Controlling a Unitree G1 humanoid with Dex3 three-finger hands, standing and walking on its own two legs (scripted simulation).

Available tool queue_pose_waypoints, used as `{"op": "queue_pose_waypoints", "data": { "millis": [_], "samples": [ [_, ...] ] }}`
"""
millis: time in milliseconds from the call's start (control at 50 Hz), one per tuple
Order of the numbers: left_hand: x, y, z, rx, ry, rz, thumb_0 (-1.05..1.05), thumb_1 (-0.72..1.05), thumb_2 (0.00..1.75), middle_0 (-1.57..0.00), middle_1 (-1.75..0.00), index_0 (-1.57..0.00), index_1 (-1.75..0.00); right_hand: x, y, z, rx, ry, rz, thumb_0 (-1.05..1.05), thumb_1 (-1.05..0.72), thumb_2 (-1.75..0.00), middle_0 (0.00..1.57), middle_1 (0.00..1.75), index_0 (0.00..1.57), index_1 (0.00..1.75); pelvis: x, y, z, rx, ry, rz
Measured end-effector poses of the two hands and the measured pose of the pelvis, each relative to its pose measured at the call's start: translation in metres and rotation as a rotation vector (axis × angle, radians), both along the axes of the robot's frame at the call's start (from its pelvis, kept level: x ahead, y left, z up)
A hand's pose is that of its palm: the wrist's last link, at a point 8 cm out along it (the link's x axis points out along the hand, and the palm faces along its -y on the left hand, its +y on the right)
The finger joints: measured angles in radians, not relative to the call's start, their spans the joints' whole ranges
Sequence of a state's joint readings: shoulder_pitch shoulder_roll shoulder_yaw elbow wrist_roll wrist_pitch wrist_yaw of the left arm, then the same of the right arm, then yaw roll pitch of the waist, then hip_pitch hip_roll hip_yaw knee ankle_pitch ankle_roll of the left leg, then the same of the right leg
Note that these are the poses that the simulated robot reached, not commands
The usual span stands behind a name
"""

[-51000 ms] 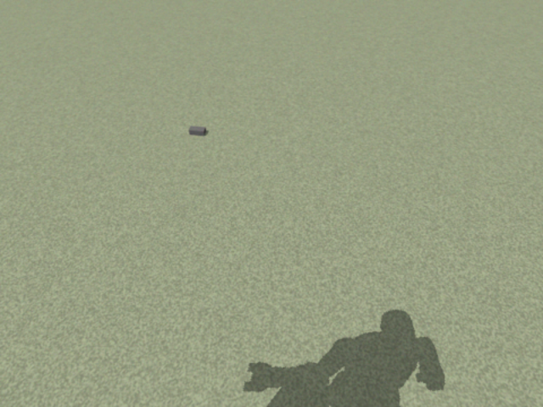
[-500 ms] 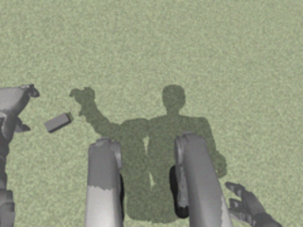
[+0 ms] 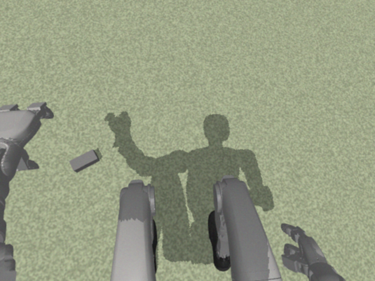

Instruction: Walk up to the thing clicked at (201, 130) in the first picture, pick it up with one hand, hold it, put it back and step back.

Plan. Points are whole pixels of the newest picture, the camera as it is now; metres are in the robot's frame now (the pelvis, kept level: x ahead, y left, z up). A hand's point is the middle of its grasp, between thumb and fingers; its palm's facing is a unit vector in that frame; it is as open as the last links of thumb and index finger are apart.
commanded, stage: go down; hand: left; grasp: from above
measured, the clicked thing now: (84, 161) +0.44 +0.36 -0.46
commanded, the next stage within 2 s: approach in 1.78 s
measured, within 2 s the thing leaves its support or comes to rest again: neither
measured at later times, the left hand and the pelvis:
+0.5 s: hand (12, 138) +0.38 +0.35 -0.03, palm faces -0.41 -0.06 -0.91, open 12.6 cm; pelvis +0.02 +0.00 +0.04, yaw +1 degrees
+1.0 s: hand (2, 136) +0.38 +0.36 -0.01, palm faces -0.41 -0.06 -0.91, open 12.3 cm; pelvis +0.03 +0.01 +0.07, yaw +1 degrees
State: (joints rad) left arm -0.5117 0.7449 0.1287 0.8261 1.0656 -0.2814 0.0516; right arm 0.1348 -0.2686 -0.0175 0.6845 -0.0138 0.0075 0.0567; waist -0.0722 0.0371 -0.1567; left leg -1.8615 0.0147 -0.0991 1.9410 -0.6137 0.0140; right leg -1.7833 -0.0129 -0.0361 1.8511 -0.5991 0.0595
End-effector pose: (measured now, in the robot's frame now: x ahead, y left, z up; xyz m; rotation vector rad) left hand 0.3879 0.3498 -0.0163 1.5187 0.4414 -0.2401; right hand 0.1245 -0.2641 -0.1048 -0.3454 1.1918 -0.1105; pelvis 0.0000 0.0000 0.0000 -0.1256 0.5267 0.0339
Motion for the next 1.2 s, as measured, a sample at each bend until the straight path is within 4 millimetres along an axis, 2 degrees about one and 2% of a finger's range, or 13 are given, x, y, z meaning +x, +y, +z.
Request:
{"op": "queue_pose_waypoints", "data": {
  "millis": [200, 460, 740, 1200],
  "samples": [
    [-0.001, 0.002, 0.021, -0.021, 0.011, -0.008, 0.00, -0.22, 0.73, -0.27, -0.86, -0.29, -0.83, -0.009, 0.001, 0.021, -0.008, 0.028, -0.023, 0.01, -0.90, -0.89, 0.21, 0.30, 0.20, 0.30, 0.006, 0.000, 0.021, 0.006, -0.003, 0.002],
    [-0.001, 0.004, 0.042, -0.019, -0.009, -0.007, 0.00, -0.24, 0.73, -0.25, -0.88, -0.28, -0.84, 0.003, -0.001, 0.039, -0.011, 0.022, -0.024, 0.01, -0.91, -0.89, 0.21, 0.30, 0.20, 0.30, 0.014, 0.001, 0.041, 0.008, -0.005, 0.008],
    [-0.004, 0.008, 0.055, -0.008, -0.008, 0.005, 0.00, -0.22, 0.71, -0.27, -0.87, -0.30, -0.82, 0.015, 0.006, 0.060, -0.003, 0.011, -0.021, 0.01, -0.91, -0.89, 0.21, 0.30, 0.20, 0.30, 0.021, 0.005, 0.061, 0.008, -0.013, 0.013],
    [-0.007, 0.013, 0.070, -0.001, -0.001, 0.026, 0.00, -0.18, 0.68, -0.34, -0.79, -0.36, -0.76, 0.013, 0.011, 0.080, 0.000, 0.029, -0.041, 0.01, -0.91, -0.90, 0.21, 0.30, 0.20, 0.30, 0.028, 0.009, 0.082, 0.009, -0.026, 0.014]
  ]
}}
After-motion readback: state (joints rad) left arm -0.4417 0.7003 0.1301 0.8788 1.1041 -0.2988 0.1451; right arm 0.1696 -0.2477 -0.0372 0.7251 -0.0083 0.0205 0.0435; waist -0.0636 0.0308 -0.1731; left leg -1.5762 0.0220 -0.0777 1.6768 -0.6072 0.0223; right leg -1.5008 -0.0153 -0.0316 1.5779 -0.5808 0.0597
